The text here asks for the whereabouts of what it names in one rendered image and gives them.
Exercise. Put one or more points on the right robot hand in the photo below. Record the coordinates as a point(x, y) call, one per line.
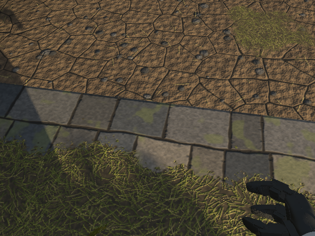
point(295, 218)

